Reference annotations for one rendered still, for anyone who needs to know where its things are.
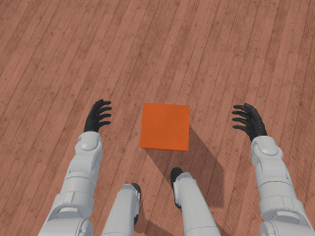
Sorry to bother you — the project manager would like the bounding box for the right robot hand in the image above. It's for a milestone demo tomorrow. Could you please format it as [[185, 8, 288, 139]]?
[[231, 103, 268, 143]]

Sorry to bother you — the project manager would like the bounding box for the robot right forearm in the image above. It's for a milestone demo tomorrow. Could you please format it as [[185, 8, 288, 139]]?
[[250, 136, 315, 234]]

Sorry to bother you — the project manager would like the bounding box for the robot left upper arm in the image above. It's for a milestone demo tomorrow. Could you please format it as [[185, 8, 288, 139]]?
[[39, 217, 94, 236]]

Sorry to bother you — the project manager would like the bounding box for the carton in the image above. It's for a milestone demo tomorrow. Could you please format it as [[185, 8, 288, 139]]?
[[139, 102, 190, 151]]

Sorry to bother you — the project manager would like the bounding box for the left robot hand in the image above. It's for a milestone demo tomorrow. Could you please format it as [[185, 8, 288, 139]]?
[[84, 99, 112, 133]]

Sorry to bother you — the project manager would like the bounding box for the robot left foot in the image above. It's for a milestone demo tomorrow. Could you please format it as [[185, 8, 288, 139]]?
[[131, 183, 141, 225]]

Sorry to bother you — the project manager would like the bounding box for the right robot thigh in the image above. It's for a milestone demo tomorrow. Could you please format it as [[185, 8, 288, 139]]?
[[173, 177, 221, 236]]

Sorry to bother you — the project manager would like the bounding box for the robot right upper arm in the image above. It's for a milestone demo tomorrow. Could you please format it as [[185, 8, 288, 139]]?
[[259, 219, 315, 236]]

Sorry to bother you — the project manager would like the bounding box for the robot left forearm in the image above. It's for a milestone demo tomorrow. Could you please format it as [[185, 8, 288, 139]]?
[[37, 131, 103, 236]]

